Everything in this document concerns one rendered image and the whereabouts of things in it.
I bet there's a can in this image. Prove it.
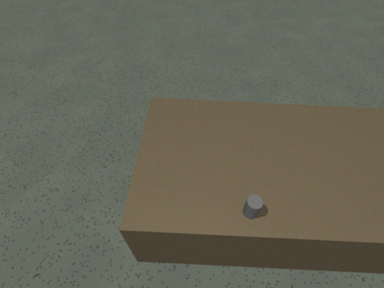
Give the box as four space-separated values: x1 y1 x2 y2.
242 194 263 219

